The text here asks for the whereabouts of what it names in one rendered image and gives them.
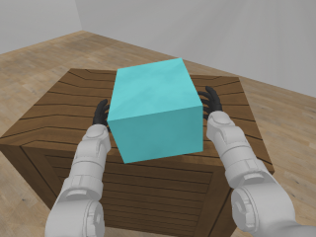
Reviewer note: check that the carton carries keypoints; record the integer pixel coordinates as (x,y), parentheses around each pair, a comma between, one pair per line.
(155,111)

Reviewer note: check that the right robot forearm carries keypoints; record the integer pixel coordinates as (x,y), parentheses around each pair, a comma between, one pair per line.
(240,162)

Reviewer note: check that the robot left upper arm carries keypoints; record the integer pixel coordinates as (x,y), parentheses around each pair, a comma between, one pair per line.
(76,218)

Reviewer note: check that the robot right hand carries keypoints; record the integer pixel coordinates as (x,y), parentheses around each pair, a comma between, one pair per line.
(213,101)

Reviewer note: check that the left robot forearm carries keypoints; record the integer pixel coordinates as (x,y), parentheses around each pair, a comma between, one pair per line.
(86,174)

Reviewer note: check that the robot left hand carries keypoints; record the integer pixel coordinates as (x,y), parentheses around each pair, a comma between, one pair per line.
(100,115)

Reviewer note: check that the pedestal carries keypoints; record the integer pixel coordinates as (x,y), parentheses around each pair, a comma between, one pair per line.
(184,195)

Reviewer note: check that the robot right upper arm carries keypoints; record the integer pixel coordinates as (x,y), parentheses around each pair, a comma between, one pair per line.
(265,210)

